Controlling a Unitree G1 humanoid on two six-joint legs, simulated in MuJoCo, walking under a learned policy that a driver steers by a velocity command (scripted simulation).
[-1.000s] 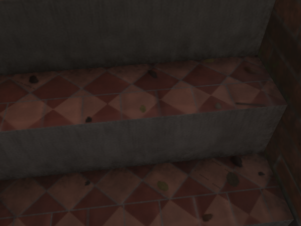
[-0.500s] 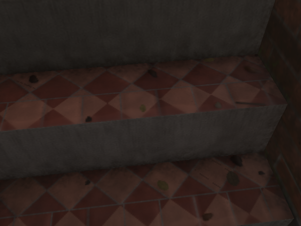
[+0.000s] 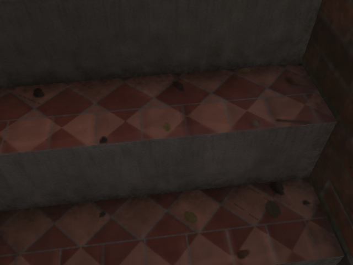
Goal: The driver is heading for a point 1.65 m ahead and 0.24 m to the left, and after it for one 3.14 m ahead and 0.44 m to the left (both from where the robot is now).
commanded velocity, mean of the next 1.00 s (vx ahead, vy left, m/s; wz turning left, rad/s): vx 0.37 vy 0.03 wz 0.00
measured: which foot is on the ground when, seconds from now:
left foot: down 0.00-1.00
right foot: down 0.00-1.00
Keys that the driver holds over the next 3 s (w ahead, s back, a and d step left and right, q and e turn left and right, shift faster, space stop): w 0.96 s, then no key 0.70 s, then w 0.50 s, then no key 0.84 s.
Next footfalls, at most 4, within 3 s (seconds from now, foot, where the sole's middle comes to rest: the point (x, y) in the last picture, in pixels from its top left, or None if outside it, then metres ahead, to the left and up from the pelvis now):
none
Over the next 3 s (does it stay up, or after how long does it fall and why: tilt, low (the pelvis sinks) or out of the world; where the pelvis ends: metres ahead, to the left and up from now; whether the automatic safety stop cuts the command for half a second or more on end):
stays up -0.05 0.01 0.00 its command is cut before an obstacle from the start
